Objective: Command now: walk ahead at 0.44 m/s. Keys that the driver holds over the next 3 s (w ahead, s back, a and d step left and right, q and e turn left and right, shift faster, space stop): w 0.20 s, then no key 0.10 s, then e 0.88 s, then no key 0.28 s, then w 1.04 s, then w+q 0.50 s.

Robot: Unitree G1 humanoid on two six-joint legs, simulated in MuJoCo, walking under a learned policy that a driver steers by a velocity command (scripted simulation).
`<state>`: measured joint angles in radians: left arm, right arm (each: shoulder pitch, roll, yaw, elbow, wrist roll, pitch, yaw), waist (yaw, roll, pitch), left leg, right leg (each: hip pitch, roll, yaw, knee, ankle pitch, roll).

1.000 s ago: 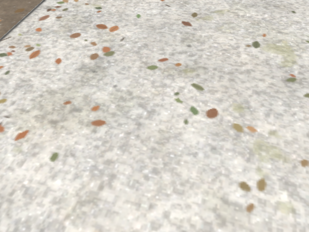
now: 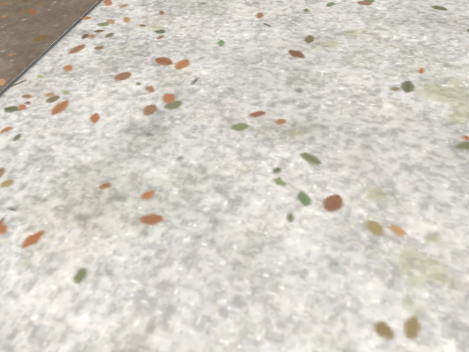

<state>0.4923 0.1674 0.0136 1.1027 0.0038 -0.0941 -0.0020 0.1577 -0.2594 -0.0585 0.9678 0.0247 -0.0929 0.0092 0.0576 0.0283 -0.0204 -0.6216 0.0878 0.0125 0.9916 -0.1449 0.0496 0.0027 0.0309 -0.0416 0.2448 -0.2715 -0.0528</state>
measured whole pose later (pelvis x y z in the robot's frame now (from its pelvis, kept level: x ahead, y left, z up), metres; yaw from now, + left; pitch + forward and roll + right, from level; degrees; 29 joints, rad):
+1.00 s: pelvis +0.34 +0.00 +0.00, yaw -19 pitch +4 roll +2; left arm 0.18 0.28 0.09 0.74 -0.01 0.00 0.03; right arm 0.03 -0.30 -0.08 0.88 0.00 0.00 -0.05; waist 0.01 0.02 0.05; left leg -0.54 0.00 -0.07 0.96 -0.38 -0.06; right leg -0.34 0.05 0.08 0.44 -0.15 -0.06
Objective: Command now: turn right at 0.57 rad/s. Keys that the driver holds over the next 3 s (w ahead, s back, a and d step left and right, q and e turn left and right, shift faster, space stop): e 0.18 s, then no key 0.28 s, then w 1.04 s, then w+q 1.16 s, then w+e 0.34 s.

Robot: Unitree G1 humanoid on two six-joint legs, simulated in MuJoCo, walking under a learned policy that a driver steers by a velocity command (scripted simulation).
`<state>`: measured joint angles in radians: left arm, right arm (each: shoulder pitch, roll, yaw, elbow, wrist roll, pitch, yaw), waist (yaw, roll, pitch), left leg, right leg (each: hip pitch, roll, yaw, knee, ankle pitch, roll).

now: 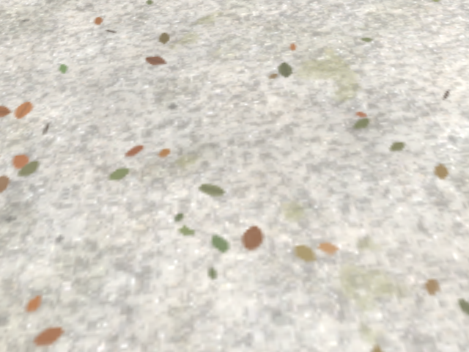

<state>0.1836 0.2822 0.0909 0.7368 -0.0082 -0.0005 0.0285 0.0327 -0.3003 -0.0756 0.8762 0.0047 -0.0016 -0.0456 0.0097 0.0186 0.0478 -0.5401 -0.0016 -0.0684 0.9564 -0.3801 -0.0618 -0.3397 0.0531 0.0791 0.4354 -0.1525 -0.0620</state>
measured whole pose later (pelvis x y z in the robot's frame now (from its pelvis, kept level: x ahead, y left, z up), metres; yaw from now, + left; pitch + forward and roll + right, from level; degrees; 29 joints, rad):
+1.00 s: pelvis +0.16 +0.05 -0.02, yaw -13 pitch +2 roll -1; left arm 0.44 0.30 0.07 0.82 -0.01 -0.05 0.01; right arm 0.06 -0.30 -0.04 0.80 0.02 -0.09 0.05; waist 0.06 -0.01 0.02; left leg -0.46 0.01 0.05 0.59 -0.15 0.05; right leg -0.03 -0.05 0.05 0.55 -0.47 0.03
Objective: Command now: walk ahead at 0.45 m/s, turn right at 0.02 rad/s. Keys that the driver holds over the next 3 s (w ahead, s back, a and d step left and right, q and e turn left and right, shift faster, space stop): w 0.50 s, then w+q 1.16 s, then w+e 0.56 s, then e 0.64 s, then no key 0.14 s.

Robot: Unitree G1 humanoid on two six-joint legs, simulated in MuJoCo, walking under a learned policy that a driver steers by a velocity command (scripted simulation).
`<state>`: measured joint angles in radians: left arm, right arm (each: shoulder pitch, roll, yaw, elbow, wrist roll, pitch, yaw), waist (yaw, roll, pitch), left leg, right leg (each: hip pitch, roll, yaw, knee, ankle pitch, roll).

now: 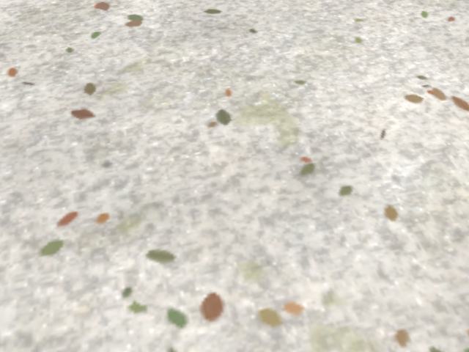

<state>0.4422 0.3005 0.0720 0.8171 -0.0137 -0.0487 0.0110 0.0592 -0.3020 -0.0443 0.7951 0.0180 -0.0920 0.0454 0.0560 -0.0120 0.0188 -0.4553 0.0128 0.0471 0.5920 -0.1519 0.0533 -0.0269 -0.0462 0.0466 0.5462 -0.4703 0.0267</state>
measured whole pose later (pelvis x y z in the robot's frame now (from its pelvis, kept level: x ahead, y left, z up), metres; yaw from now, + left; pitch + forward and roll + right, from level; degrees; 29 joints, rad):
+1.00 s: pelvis +0.54 +0.01 +0.01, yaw +13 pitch +1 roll -3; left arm 0.30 0.28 0.08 0.85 -0.01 -0.08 0.01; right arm 0.11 -0.26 -0.05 0.73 0.02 -0.03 0.05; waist 0.07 0.04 0.05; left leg -0.63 0.10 0.01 0.66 -0.03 0.04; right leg 0.09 0.01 -0.27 0.24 -0.34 0.01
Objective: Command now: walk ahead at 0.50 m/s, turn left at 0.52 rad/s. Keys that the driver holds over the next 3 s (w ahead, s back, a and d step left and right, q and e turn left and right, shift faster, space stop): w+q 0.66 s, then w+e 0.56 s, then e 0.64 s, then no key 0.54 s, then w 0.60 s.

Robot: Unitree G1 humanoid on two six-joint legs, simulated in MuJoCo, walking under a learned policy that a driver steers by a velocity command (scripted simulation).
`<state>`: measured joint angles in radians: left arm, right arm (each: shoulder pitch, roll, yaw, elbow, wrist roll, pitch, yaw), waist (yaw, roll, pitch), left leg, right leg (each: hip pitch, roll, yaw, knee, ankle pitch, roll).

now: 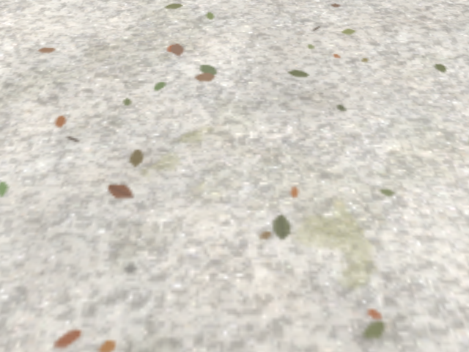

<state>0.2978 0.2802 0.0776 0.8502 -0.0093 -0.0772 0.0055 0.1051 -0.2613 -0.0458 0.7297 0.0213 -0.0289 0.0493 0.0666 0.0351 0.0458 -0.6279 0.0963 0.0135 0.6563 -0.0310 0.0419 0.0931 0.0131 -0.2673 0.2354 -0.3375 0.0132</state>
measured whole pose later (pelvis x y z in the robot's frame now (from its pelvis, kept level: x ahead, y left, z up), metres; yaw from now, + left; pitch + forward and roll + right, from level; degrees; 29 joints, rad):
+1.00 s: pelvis +0.55 +0.13 +0.01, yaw +21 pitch +2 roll -2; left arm 0.42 0.29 0.06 0.86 -0.03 -0.06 -0.01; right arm 0.02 -0.26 -0.03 0.61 0.02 -0.09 0.03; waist 0.12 0.03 0.03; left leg -0.49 0.03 -0.05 0.50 -0.07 0.00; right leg -0.04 0.02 0.03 0.33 -0.33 0.01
